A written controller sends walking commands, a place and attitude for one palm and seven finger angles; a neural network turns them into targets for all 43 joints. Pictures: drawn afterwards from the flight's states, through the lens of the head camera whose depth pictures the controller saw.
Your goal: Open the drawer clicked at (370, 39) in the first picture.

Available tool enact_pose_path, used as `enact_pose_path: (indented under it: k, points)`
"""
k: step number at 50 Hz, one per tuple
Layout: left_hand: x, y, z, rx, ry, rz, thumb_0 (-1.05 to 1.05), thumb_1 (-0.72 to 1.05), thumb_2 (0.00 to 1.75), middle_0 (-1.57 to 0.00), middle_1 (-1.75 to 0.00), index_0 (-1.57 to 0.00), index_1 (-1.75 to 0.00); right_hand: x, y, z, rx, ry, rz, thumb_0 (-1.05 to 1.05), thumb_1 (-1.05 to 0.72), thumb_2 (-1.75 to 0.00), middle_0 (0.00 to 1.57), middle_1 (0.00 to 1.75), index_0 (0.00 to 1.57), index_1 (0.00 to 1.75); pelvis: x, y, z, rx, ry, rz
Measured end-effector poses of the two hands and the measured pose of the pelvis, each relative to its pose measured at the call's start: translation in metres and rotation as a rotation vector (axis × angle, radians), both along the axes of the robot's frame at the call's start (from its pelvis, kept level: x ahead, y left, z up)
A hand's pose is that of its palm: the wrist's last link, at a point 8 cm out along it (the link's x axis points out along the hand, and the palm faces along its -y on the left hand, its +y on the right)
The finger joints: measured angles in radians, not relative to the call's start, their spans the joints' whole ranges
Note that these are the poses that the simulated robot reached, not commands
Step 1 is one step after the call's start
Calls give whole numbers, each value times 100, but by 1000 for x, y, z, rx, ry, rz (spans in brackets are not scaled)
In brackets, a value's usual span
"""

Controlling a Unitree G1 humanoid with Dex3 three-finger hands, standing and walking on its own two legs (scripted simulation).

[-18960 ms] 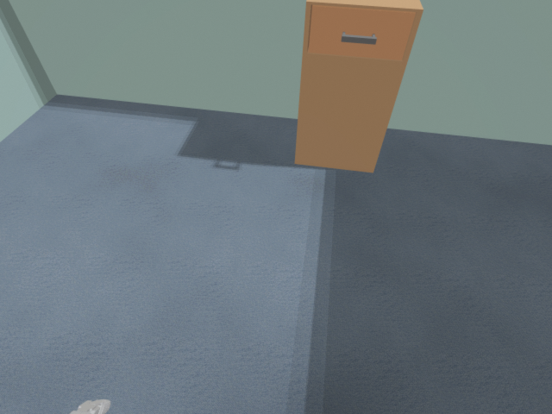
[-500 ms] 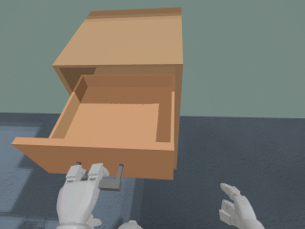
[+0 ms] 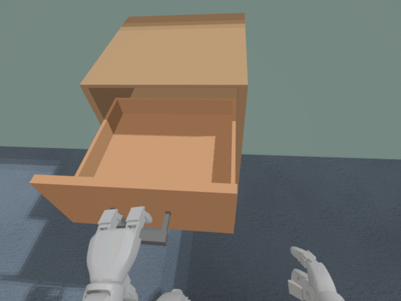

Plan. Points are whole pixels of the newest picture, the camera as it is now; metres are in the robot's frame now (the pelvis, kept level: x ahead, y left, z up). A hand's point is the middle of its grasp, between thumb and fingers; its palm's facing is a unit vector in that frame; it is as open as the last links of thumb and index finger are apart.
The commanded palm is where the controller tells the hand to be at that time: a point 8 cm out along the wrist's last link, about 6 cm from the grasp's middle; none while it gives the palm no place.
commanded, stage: lift the hand off the handle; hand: left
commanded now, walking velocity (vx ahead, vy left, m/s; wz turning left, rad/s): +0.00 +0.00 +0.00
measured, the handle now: (136, 225) +0.26 +0.16 +0.01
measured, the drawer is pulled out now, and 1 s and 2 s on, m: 0.30 0.30 0.30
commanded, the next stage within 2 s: draw the hand back to the body in 1.20 s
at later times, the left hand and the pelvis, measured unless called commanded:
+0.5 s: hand (115, 240) +0.21 +0.17 +0.07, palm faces +0.08 -0.21 -0.97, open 13.8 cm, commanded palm +0.18 +0.17 +0.13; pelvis +0.01 +0.01 +0.03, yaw -1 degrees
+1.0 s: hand (103, 216) +0.22 +0.17 +0.14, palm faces +0.12 -0.22 -0.97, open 13.8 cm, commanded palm +0.19 +0.17 +0.20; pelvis +0.02 +0.01 +0.04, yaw -1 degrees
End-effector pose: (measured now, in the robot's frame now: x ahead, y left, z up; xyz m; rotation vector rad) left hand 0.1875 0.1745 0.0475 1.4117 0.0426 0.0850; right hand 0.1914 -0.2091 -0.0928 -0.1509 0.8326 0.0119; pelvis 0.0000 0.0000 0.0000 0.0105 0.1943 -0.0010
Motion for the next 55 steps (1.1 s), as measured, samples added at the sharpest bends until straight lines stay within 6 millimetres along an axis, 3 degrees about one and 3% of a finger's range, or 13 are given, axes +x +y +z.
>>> enact_pose_path:
  k: [11, 26, 39, 55]
  points:
    - [1, 1, 33, -36, -17, -13, 0, -49, 30, -32, -120, -32, -120, -1, -1, 20, 15, -37, -20, 1, -91, -90, 20, 30, 20, 30, 3, 3, 14, -1, -47, -14]
    - [-1, 7, 71, -57, -48, -17, 0, -49, 30, -32, -120, -32, -121, 22, 9, 42, 33, -102, 22, 1, -91, -90, 20, 30, 20, 30, 9, 7, 27, -3, -99, -17]
    - [4, 6, 107, -64, -75, -40, 0, -49, 30, -32, -120, -32, -121, 34, 23, 52, 69, -118, 58, 1, -91, -90, 20, 30, 20, 30, 15, 9, 36, -3, -134, -20]
    - [9, 9, 152, -58, -109, -56, 0, -49, 30, -32, -120, -32, -121, 44, 25, 67, 86, -139, 65, 1, -91, -90, 20, 30, 20, 30, 18, 9, 47, -3, -178, -21]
